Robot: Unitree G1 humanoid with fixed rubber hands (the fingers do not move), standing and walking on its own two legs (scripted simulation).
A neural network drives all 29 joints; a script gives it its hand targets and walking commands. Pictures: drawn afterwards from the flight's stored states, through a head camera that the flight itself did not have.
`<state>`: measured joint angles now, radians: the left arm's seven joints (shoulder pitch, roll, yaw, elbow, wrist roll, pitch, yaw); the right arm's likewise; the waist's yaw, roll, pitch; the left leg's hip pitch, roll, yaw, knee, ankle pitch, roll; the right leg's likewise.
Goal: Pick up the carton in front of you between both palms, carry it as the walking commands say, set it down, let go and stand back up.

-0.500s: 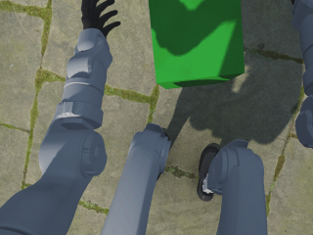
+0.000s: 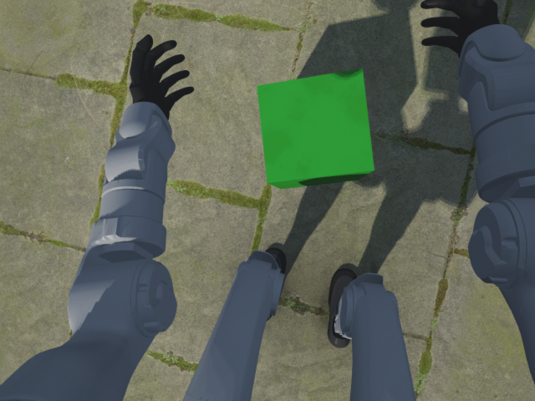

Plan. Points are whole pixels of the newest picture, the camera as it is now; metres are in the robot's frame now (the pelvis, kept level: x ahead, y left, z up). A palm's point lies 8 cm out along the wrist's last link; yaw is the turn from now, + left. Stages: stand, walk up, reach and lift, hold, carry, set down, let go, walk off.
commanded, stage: set down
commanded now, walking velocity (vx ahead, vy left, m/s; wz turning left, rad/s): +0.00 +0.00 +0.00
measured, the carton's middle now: (314, 139) +0.52 +0.04 -0.46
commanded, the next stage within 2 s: let go in 0.08 s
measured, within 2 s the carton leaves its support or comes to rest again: neither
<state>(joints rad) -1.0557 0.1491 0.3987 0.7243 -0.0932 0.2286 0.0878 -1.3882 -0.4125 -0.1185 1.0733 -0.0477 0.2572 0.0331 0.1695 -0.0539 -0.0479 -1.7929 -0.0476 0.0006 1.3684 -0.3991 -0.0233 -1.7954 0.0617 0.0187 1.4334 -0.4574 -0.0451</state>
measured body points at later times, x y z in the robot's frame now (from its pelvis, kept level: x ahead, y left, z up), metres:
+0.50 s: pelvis +0.04 +0.03 +0.13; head +0.27 +0.01 +0.51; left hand +0.40 +0.25 +0.02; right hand +0.44 -0.17 +0.01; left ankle +0.09 +0.12 -0.55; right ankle +0.07 -0.09 -0.55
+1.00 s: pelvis +0.12 +0.02 +0.19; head +0.18 +0.00 +0.63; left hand +0.29 +0.24 +0.12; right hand +0.32 -0.22 +0.09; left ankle +0.09 +0.12 -0.55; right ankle +0.07 -0.09 -0.55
